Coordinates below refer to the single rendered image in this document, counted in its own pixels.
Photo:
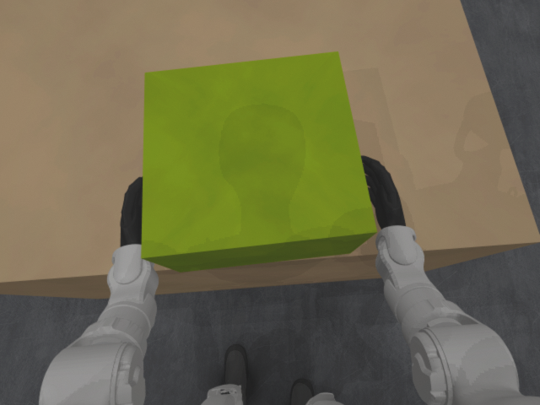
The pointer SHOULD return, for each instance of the left robot hand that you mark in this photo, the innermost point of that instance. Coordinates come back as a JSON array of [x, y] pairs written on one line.
[[131, 214]]

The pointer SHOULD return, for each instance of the robot left foot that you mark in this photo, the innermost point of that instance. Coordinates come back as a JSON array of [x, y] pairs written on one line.
[[236, 369]]

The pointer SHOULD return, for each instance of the robot right foot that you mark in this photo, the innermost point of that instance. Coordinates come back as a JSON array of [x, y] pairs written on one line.
[[301, 392]]

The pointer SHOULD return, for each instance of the right robot forearm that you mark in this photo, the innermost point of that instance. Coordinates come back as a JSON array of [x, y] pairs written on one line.
[[413, 299]]

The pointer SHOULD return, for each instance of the left robot forearm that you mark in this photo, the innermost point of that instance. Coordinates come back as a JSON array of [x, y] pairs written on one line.
[[131, 310]]

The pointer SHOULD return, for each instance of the robot left upper arm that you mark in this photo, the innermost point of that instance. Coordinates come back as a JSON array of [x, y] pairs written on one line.
[[102, 374]]

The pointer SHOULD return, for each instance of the robot foot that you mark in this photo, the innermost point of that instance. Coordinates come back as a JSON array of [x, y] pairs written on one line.
[[236, 369], [301, 392]]

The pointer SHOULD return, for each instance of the robot right upper arm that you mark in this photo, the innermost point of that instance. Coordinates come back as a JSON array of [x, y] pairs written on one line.
[[464, 365]]

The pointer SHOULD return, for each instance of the carton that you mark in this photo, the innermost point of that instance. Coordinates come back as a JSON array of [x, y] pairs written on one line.
[[251, 162]]

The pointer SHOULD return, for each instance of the right robot hand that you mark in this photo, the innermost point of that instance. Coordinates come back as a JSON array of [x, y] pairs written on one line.
[[383, 193]]

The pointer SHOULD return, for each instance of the pedestal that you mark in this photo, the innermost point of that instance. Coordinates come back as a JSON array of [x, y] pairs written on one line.
[[71, 129]]

